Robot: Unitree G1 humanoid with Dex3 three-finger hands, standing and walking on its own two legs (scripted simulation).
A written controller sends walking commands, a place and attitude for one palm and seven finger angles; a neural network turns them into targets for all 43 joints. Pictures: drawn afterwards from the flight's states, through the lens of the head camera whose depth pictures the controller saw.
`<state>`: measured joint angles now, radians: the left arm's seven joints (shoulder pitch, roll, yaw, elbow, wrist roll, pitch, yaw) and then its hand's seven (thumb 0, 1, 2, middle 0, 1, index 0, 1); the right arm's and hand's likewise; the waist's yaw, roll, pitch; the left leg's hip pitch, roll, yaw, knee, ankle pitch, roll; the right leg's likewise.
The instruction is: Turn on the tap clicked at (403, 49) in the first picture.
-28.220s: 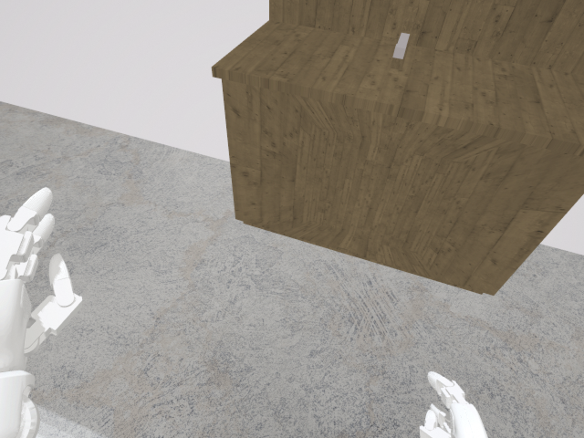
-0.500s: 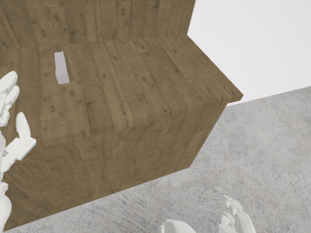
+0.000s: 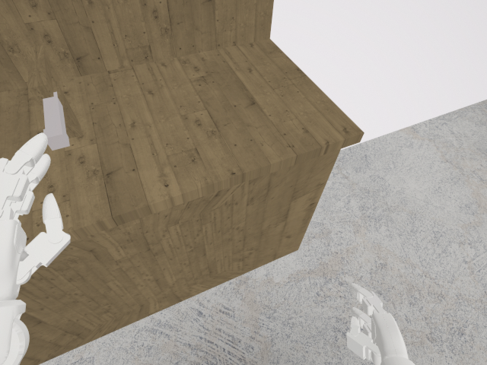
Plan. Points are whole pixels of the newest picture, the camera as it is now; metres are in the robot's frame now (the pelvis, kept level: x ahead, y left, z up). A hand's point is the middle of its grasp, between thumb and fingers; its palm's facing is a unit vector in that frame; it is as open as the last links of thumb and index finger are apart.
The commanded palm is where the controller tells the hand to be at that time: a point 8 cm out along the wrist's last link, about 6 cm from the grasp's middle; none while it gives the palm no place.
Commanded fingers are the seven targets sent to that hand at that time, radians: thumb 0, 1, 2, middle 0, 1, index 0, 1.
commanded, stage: come to a stop and stand still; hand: left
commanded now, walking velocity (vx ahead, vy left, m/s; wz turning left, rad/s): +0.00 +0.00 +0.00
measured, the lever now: (56, 137) +0.44 +0.34 +0.11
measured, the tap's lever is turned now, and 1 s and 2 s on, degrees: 0 0 0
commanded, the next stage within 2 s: look again from close up in 0.22 s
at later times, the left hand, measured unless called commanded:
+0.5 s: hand (9, 241) +0.22 +0.27 +0.17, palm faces +0.39 -0.86 -0.33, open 7.4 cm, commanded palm +0.16 +0.30 +0.18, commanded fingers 0.00 0.90 0.90 -0.20 -0.30 -0.20 -0.30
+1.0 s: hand (0, 235) +0.23 +0.28 +0.17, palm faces +0.47 -0.82 -0.33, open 7.4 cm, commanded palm +0.17 +0.31 +0.18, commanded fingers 0.00 0.90 0.90 -0.20 -0.30 -0.20 -0.30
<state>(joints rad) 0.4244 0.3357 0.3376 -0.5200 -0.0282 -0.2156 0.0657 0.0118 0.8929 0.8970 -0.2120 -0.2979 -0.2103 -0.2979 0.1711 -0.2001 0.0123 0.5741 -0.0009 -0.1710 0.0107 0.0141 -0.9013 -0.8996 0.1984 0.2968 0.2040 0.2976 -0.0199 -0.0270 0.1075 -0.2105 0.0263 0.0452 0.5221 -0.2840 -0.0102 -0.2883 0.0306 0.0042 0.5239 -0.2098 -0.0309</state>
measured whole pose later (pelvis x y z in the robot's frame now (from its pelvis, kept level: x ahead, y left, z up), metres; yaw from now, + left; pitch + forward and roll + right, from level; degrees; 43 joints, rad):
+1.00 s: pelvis +0.02 +0.02 +0.00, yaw +3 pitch -2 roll -1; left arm 0.38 0.35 0.35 -0.43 -0.03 -0.17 0.12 0.01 0.89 0.90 -0.21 -0.30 -0.21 -0.30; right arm 0.23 -0.17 0.04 0.59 -0.01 -0.10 -0.02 0.01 -0.90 -0.90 0.20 0.30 0.21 0.30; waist 0.03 -0.02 0.02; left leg -0.17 0.00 0.00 0.53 -0.32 0.02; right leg -0.21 0.02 -0.01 0.48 -0.24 -0.01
